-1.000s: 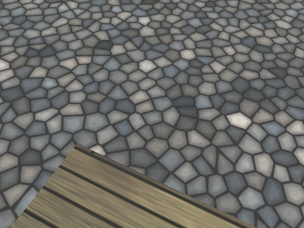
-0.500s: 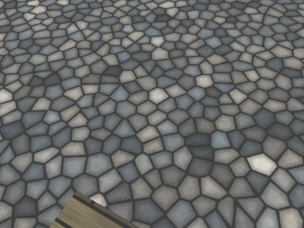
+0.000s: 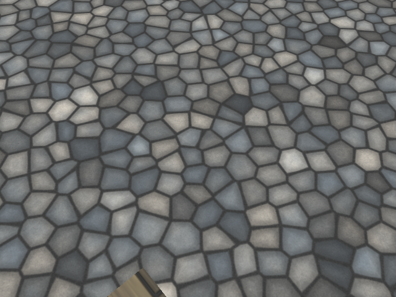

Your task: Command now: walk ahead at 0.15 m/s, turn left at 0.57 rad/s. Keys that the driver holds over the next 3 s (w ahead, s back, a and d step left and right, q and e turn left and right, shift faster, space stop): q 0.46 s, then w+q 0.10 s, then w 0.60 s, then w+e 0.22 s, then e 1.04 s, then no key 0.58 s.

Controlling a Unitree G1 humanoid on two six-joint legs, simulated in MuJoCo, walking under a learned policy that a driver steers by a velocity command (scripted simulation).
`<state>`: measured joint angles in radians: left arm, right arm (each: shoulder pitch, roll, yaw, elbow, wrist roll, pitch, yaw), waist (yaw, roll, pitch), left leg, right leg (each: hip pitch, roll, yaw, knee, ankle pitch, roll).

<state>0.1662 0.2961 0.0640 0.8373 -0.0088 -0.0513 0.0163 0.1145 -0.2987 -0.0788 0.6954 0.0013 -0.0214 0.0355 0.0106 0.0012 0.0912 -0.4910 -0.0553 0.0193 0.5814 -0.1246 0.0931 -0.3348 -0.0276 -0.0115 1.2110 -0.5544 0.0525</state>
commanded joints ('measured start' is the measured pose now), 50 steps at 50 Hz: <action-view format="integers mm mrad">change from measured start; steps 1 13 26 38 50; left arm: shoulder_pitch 11 -73 -45 80 -5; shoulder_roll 127 89 110 194 82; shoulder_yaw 27 19 31 51 13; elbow -73 -116 -147 -96 -130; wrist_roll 12 13 7 -25 2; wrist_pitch -2 37 26 0 -45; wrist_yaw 21 28 21 -23 -51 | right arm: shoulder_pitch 52 37 100 37 213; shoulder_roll -132 -162 -150 -62 -102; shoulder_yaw -38 -47 -54 -4 -5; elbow -68 -112 -113 -129 -52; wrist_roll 18 2 11 19 -1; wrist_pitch -7 43 75 -1 -52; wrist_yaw -17 -72 -59 -11 -31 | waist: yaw -16 -22 -16 19 -30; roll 8 133 -138 -162 94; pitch -232 -204 -137 -66 -36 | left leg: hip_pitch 394 205 -222 187 472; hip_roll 277 169 16 51 269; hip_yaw -391 -427 -146 40 -258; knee -232 -262 597 -52 -443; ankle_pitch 337 -75 -271 -145 57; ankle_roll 202 128 -145 -73 134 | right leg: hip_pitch -306 -176 247 106 -476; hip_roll -45 25 -243 -231 -97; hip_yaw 97 124 308 137 31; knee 41 -395 -923 -997 -232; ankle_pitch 87 280 318 199 423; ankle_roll -4 40 -215 -236 -40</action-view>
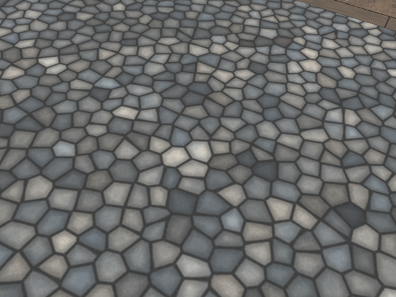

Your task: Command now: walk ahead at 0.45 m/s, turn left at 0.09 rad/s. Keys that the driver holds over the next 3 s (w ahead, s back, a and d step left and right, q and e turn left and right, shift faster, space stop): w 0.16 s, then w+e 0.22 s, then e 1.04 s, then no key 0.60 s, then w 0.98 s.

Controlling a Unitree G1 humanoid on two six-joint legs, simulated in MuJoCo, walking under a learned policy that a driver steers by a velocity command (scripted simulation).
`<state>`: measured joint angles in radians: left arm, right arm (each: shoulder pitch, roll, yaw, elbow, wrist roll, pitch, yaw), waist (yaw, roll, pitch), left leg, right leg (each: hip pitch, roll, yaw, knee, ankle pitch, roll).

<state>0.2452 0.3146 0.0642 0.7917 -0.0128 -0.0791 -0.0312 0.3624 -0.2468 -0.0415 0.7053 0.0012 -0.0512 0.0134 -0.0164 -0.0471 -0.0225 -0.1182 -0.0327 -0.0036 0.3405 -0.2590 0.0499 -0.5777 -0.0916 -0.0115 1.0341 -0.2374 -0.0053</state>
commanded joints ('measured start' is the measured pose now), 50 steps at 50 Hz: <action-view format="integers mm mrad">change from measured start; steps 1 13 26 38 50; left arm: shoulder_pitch -106 -195 -57 18 -30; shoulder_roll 51 89 149 27 66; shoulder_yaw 7 9 38 11 27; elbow -90 -144 -119 -149 -199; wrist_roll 8 -4 12 16 -2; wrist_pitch -15 -14 6 82 138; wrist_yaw -3 -38 22 62 54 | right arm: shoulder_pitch -30 53 -78 -159 -257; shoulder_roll -156 -230 -123 -241 -176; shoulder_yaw -43 -68 -21 -56 -55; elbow -54 53 -66 -112 -92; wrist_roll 1 8 -27 -35 -22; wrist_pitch -23 -3 -26 -35 41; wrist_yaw -12 -34 -45 -42 -54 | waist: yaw -6 30 -22 10 6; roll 130 160 -3 136 201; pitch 78 12 -27 -170 -88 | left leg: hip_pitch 87 232 -394 90 -40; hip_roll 233 270 87 309 308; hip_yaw -194 -22 -47 -313 -114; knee -203 21 627 66 -45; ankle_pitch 239 795 -9 689 332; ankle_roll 172 80 -128 32 190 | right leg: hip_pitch -215 122 273 209 87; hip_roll -26 120 -45 161 46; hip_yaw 27 -55 241 269 37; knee -123 -495 -759 -194 -60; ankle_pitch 147 177 744 -181 -164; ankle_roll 28 -94 -283 -42 96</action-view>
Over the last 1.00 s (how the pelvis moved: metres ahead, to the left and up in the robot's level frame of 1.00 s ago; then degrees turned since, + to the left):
0.18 0.05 0.03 26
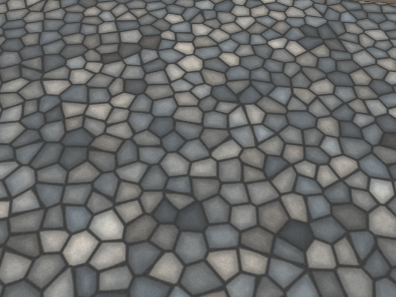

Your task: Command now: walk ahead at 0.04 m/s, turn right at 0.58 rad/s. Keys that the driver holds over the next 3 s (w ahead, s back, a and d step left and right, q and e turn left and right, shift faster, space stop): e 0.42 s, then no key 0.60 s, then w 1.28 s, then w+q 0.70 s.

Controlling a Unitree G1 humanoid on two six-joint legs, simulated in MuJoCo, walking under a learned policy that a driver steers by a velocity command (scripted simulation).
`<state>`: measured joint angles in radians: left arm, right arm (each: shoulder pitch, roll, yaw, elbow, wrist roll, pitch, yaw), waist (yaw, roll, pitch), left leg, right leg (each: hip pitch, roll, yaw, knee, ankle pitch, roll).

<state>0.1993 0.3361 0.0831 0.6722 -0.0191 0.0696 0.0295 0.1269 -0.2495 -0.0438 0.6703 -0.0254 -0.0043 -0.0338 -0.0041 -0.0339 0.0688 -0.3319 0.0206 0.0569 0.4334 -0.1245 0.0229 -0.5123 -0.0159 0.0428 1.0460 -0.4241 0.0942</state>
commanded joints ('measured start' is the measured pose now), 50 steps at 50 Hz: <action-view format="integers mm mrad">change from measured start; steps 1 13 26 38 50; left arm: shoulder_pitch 8 0 -13 -36 -10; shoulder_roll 44 169 135 53 31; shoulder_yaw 6 44 24 -2 -9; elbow -85 -120 -124 -87 -33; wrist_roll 4 34 22 40 34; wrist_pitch -11 -62 -34 -40 -58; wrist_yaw -12 -17 -1 -5 -11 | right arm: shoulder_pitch -29 -60 -62 -58 4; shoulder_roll -184 -172 -134 -151 -110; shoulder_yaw -57 -74 -53 -30 -5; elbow -55 -38 -23 -10 7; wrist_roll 7 22 36 18 14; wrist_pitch -3 10 -3 -33 -24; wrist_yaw -5 -7 22 32 35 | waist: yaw -9 15 41 35 -4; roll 190 -106 -128 200 2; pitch -184 -111 -156 -123 -90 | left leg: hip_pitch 165 -369 -105 166 137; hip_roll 262 11 -32 170 27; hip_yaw -159 -128 -117 -299 -135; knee -140 697 319 -71 20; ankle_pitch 194 -358 -244 139 -34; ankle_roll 218 -73 -106 108 2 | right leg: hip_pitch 56 375 363 262 288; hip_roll -34 -245 -173 17 -5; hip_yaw -29 337 360 108 150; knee -117 -727 -643 -539 -590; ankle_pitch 33 449 550 192 330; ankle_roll -12 -345 -328 -57 -115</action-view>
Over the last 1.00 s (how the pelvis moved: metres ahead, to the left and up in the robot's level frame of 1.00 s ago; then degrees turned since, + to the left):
0.41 -0.03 -0.01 -26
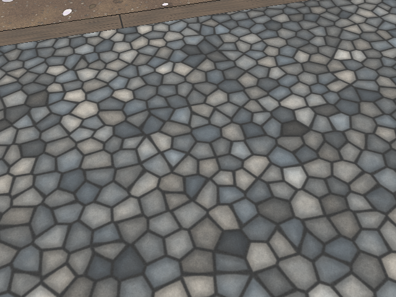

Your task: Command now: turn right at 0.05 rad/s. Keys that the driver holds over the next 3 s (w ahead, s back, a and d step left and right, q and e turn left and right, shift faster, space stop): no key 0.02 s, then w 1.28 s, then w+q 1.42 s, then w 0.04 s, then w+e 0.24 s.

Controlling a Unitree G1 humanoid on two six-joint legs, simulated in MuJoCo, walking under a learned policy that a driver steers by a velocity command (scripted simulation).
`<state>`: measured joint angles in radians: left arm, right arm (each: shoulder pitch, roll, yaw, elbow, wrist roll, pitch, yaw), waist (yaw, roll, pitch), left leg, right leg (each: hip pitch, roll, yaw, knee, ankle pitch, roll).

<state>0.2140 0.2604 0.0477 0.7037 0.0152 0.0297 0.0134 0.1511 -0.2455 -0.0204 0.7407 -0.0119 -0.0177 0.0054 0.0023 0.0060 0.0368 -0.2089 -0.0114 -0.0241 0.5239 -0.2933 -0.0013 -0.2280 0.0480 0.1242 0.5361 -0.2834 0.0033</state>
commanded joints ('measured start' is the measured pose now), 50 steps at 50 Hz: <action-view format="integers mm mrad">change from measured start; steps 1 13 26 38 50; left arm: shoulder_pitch -22 16 234 274 -44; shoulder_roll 106 56 118 142 78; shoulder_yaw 26 15 21 19 5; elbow -62 -84 18 38 -33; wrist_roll -1 -40 -29 -60 -14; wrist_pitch -19 -126 -91 -121 -108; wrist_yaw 7 -16 3 -11 -3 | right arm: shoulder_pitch -19 97 -183 215 122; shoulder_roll -112 -189 -30 -203 -180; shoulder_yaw -28 -49 2 -68 -59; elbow -60 -18 -151 -46 15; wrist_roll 1 37 23 25 19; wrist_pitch -10 -44 -87 -68 -92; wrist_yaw -4 -5 56 19 8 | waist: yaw -10 3 64 -104 -25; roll -37 162 -83 184 25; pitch -55 82 63 -280 24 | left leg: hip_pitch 13 -38 -496 494 -14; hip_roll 58 271 59 372 182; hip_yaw -52 -413 78 -709 -103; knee -70 -246 264 -264 -433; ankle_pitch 134 -301 196 -260 215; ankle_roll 25 232 -3 298 238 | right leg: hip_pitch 3 -149 175 -493 -423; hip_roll -69 -27 -197 -39 -190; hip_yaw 69 -102 38 31 -68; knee -81 65 -392 840 262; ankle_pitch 187 -122 382 -225 339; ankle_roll -24 -80 -193 -22 22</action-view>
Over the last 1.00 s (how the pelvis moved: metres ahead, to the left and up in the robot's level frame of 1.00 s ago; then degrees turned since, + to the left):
0.03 -0.02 0.00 -21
